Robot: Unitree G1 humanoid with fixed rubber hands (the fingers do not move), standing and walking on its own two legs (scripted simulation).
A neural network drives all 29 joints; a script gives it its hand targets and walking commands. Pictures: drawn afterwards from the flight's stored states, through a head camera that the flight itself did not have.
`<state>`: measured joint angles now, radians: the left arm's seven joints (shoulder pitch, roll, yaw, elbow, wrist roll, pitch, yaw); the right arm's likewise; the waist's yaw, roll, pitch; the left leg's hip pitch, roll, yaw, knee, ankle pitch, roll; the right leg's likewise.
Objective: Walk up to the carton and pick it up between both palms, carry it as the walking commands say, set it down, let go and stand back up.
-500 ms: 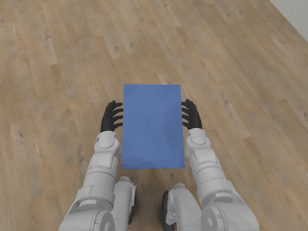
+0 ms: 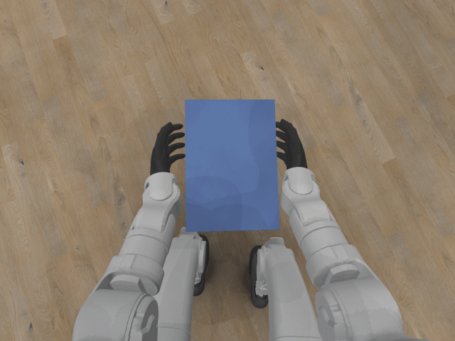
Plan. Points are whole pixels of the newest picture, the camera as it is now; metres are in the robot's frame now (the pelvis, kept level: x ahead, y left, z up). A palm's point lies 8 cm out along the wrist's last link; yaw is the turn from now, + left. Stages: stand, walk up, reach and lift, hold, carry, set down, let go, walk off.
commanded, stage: set down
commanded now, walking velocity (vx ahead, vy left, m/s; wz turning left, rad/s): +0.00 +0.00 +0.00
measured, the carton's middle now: (226, 171) +0.40 +0.03 -0.19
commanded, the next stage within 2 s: none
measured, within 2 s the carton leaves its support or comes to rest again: neither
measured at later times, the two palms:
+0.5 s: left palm (175, 156) +0.42 +0.14 -0.19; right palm (285, 151) +0.45 -0.09 -0.19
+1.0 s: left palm (185, 145) +0.46 +0.13 -0.26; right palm (282, 142) +0.49 -0.10 -0.26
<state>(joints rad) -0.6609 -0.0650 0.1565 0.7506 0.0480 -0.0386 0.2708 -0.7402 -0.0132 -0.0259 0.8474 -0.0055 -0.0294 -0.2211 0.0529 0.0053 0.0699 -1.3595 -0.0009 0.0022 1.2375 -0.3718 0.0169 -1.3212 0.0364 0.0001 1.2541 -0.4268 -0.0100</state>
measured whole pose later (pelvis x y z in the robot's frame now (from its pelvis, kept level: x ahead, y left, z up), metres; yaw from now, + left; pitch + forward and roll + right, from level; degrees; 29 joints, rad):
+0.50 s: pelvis -0.01 -0.01 -0.08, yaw +1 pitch +36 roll +0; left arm -0.89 -0.01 0.20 0.82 0.01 0.02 0.26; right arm -0.97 -0.05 -0.06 0.91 0.03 0.03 -0.23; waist 0.05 -0.01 0.03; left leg -1.72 -0.01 0.00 1.52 -0.43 0.00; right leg -1.68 0.05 0.00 1.55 -0.51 -0.01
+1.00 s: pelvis -0.02 +0.00 -0.15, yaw -2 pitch +39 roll +1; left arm -1.09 -0.06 0.48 0.75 0.18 0.19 0.17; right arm -1.20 -0.02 -0.28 0.93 -0.16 0.18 -0.18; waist 0.06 -0.01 0.06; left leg -1.96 -0.05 -0.03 1.79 -0.51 -0.04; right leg -1.94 0.10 0.03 1.82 -0.56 0.01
